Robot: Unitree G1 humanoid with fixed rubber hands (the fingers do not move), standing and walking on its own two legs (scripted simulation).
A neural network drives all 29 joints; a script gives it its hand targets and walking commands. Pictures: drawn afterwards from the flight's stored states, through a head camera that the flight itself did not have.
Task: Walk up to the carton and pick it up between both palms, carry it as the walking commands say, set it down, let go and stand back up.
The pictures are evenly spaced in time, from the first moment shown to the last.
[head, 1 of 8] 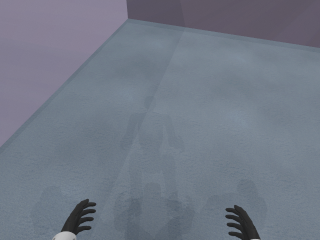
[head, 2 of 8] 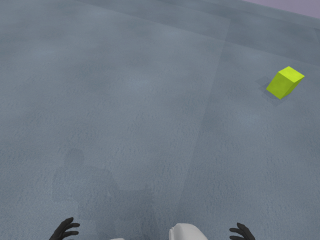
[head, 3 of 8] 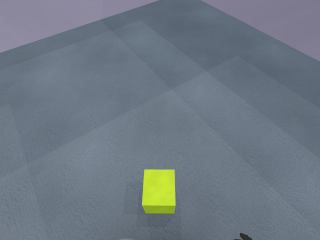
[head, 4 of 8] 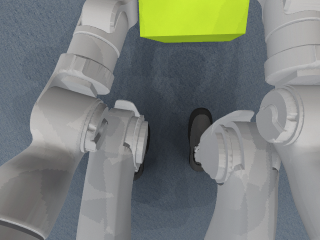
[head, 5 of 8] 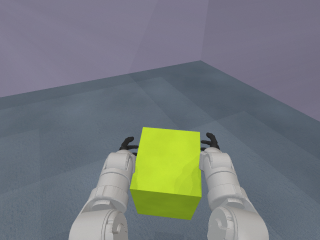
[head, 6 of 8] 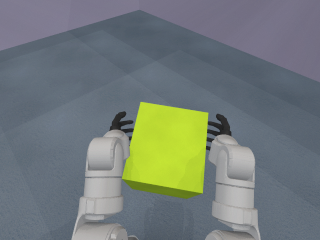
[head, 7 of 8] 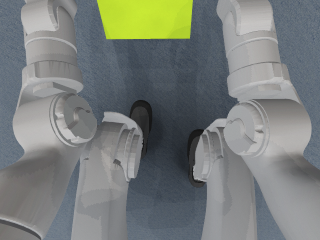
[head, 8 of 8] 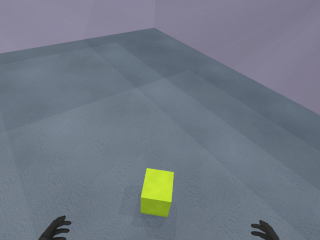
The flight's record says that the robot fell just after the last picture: no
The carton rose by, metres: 0.68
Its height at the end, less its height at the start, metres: +0.00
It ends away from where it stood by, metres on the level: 0.47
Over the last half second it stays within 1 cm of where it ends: yes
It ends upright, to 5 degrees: yes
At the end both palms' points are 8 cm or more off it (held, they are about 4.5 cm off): yes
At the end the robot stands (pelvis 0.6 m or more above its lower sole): yes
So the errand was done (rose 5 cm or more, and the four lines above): yes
